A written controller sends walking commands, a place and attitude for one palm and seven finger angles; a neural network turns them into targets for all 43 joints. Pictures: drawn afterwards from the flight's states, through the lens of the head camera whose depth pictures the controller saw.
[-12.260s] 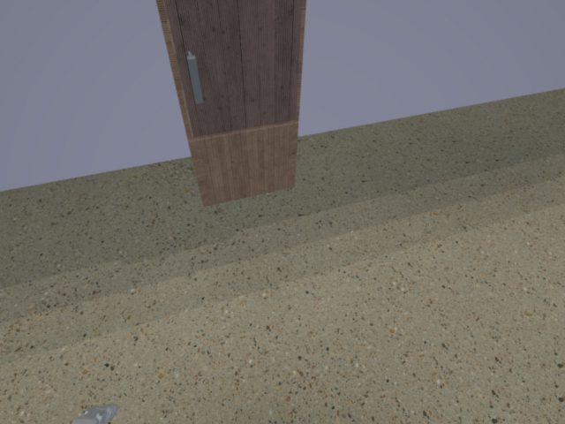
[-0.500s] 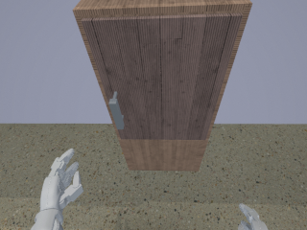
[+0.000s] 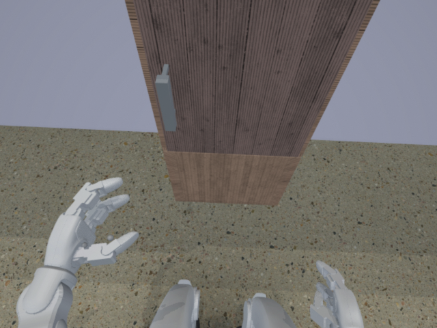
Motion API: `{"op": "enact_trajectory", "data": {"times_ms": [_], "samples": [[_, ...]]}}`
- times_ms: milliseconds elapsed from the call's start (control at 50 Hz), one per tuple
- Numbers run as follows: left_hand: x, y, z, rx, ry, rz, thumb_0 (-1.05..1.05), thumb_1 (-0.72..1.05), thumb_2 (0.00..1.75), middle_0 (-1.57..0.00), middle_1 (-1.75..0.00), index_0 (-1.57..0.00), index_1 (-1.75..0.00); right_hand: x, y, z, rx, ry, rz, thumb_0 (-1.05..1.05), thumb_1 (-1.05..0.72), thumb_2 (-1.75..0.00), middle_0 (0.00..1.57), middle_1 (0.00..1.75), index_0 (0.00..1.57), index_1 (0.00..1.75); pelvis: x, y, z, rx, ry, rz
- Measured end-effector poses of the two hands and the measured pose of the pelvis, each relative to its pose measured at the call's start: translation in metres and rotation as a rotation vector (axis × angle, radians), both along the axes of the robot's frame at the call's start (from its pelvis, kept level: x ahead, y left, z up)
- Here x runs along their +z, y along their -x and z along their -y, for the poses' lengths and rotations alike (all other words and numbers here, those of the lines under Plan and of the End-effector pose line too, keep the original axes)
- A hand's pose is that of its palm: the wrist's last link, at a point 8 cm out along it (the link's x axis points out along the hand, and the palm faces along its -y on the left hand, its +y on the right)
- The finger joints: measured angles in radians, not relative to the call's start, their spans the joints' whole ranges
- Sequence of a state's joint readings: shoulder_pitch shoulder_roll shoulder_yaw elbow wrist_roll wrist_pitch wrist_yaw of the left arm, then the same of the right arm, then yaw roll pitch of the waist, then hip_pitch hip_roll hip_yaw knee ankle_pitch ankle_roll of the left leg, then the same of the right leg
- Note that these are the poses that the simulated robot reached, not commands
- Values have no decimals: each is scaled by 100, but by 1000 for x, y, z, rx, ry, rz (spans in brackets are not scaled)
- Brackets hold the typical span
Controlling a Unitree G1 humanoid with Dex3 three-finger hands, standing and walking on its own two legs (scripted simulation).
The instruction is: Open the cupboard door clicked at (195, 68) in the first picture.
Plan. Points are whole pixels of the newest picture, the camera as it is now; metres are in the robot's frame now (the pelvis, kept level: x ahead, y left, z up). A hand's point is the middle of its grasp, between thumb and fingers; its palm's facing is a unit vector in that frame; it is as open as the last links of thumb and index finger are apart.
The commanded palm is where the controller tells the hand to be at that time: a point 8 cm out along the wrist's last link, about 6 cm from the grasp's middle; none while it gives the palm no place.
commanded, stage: raise the hand with hooked fingers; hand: left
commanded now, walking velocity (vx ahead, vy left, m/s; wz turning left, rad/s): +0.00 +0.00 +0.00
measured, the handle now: (168, 99) +0.60 +0.16 +0.01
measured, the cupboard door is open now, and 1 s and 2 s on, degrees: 0 0 0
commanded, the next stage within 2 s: move the hooked fingers beside the handle in 1.38 s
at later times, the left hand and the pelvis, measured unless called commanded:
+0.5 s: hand (68, 221) +0.28 +0.27 +0.04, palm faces +0.04 -1.00 -0.06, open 13.2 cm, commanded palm +0.26 +0.33 +0.04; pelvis +0.02 +0.04 +0.01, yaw +0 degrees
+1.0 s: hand (63, 204) +0.31 +0.29 +0.04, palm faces +0.01 -1.00 -0.04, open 14.0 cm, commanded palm +0.28 +0.34 +0.04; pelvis +0.02 +0.02 +0.00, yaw -1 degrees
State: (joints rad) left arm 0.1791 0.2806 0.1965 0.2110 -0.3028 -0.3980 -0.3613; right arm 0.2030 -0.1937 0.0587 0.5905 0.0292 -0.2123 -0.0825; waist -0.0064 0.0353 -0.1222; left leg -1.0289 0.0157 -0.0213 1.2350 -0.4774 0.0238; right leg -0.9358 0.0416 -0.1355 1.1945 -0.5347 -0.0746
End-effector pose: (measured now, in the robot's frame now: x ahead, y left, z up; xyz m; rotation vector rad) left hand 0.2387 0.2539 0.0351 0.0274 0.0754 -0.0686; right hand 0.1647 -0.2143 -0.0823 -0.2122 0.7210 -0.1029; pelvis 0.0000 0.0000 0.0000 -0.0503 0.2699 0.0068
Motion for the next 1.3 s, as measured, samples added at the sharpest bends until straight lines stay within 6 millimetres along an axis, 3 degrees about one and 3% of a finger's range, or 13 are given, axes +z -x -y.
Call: {"op": "enact_trajectory", "data": {"times_ms": [80, 160, 360, 460, 620, 900, 1000, 1300], "samples": [[-3, -6, -15, 75, 28, -66, 1, 17, 58, -26, -77, -26, -77, 5, 15, -1, -42, 9, -43, 1, -91, -90, 21, 30, 20, 30, 8, -6, -10, -14, -3, -10], [5, -3, -33, 142, -13, -3, 0, 8, 54, -26, -83, -26, -83, 9, 18, 4, -37, 49, -70, 1, -91, -90, 21, 30, 20, 30, 9, -12, -19, -16, 0, -21], [-6, -7, -53, 79, -14, 8, 0, -15, 44, -28, -98, -28, -98, 15, -11, 3, -3, 119, -38, 1, -91, -90, 21, 30, 20, 30, 2, -16, -35, -5, 21, -42], [3, -12, -65, 101, -21, 35, -1, -27, 39, -29, -106, -29, -106, 23, -25, -9, 20, 112, -2, 1, -91, -90, 21, 30, 20, 30, 5, -17, -38, -2, 27, -40], [5, -22, -85, 109, -33, 22, -1, -43, 33, -30, -116, -30, -116, 21, -28, -20, 50, 86, -10, 1, -91, -90, 21, 30, 20, 30, 6, -17, -38, 4, 31, -45], [6, -43, -100, 106, -28, 31, -1, -49, 30, -30, -120, -30, -120, 13, 1, 7, 4, 118, -97, 1, -91, -90, 21, 30, 20, 30, 4, -17, -28, -3, 26, -53], [4, -48, -94, 76, -16, 15, -1, -49, 30, -30, -120, -30, -120, 13, 8, 17, -21, 122, -107, 1, -91, -90, 21, 30, 20, 30, 4, -18, -25, -8, 23, -57], [5, -48, -81, 93, -32, 29, -1, -49, 30, -30, -120, -30, -120, 9, 1, 20, -16, 98, -97, 1, -91, -90, 21, 30, 20, 30, 3, -22, -17, -12, 12, -63]]}}
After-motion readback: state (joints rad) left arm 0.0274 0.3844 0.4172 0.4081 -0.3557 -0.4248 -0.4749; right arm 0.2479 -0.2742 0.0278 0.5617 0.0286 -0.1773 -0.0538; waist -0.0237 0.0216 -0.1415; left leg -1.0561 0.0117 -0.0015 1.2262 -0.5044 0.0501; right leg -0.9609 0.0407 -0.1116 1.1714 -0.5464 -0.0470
